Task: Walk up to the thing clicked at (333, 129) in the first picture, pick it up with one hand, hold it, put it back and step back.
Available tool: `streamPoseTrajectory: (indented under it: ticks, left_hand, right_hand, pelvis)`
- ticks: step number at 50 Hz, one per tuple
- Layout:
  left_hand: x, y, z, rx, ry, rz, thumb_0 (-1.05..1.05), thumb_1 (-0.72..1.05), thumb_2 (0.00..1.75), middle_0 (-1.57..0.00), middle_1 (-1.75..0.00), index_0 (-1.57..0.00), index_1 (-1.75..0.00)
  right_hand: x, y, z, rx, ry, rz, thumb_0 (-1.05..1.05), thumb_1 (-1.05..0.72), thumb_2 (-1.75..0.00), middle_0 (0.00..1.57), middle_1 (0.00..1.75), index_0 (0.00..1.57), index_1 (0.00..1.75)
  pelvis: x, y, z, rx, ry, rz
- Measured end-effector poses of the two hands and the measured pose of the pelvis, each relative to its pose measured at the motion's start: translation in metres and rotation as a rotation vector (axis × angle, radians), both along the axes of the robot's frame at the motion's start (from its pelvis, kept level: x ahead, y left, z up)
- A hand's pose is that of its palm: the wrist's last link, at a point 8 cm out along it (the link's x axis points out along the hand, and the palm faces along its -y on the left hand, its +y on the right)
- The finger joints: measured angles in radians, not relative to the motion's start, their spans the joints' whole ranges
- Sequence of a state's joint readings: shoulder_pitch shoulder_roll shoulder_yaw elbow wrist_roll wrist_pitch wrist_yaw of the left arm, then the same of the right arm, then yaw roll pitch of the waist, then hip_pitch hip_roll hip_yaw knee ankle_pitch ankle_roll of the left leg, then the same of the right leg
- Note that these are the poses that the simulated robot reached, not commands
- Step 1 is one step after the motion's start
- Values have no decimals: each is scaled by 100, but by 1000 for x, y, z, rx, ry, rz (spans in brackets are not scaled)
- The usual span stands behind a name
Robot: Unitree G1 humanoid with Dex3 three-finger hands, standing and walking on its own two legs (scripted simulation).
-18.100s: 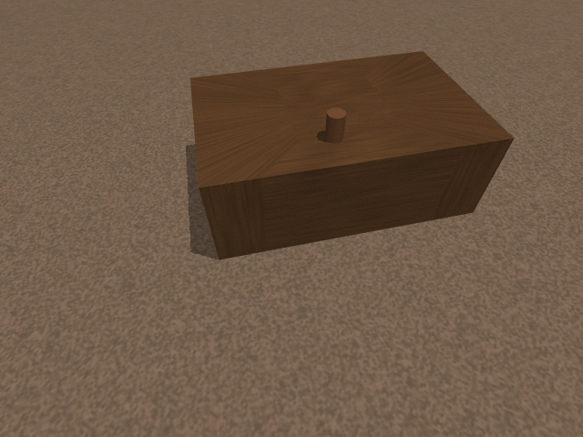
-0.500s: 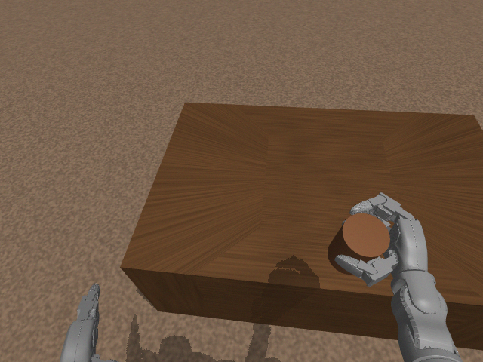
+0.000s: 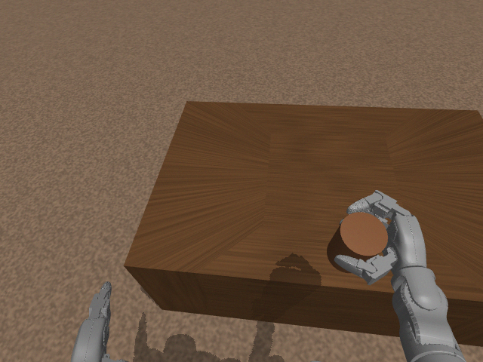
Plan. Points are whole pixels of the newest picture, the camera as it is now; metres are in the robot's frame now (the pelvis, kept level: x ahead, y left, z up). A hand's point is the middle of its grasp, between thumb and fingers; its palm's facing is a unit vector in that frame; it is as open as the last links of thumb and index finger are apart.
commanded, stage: hold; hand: right
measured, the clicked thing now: (354, 244) +0.32 -0.15 +0.01
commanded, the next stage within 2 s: crouch in 0.18 s
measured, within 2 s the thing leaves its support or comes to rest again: neither
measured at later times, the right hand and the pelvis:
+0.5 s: hand (363, 230) +0.33 -0.16 +0.04, palm faces +0.05 +1.00 +0.02, open 10.1 cm; pelvis +0.00 +0.00 +0.00, yaw +0 degrees
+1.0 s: hand (346, 224) +0.40 -0.17 -0.06, palm faces +0.06 +1.00 +0.02, open 10.0 cm; pelvis -0.01 +0.00 -0.05, yaw +1 degrees
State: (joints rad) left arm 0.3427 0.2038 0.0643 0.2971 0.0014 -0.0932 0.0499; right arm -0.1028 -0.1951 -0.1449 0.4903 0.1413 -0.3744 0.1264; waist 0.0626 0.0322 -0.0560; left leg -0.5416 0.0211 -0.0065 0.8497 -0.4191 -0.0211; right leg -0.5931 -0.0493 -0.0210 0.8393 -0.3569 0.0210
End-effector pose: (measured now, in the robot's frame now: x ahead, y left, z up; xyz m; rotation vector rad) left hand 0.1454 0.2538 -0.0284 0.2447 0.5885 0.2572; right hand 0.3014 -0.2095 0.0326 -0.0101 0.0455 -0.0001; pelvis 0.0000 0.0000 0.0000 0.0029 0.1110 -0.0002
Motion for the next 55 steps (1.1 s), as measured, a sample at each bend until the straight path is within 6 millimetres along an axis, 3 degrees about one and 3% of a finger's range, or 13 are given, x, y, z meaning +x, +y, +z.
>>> streamPoseTrajectory:
  ticks: [6, 13, 19, 26, 32, 43, 55]
  left_hand:
    - [-2, 3, -4, -10, 0, 24, -1, -52, 5, -5, -5, -5, -5]
    - [-1, 4, -5, -4, 8, 25, -1, -53, 6, -5, -5, -5, -5]
    - [0, -9, -4, -29, 3, -6, -1, -52, 5, -4, -5, -5, -4]
    - [-5, 10, -1, 6, 0, 38, -1, -51, 5, -5, -5, -6, -5]
    - [-5, 20, -4, 56, 22, 37, -1, -51, 5, -4, -5, -5, -5]
    - [-6, 16, -5, 112, -35, 3, -1, -51, 4, -5, -5, -6, -4]
    - [-12, 12, -5, 234, -15, -31, -1, -51, 5, -5, -6, -6, -5]
  right_hand:
    - [-7, 2, 9, 4, -10, -19, -4, 54, -103, 70, 110, 83, 118]
    - [3, -11, 19, -10, -55, -61, -4, 54, -103, 70, 110, 83, 118]
    - [7, -2, 11, -7, -3, 6, -3, 54, -102, 71, 109, 84, 117]
    - [7, -3, 3, 31, 12, -59, -3, 53, -101, 71, 109, 84, 116]
    - [20, -3, -15, 14, 6, -65, -3, 53, -100, 71, 109, 84, 116]
    - [48, -5, -73, 29, 71, -60, -2, 53, -100, 71, 109, 84, 116]
    - [99, -9, -109, 24, 15, -48, -2, 51, -99, 71, 108, 84, 115]
  pelvis:
    - [2, -4, 1, 3, -11, -1]
    - [-3, -2, 0, 2, -13, -1]
    - [-1, -3, 2, 1, -5, -1]
    - [0, -3, 1, -2, -5, 4]
    - [-6, 1, -7, -2, 36, 4]
    - [-12, 2, -33, 11, 137, 5]
    - [-13, -7, -63, 36, 247, 9]
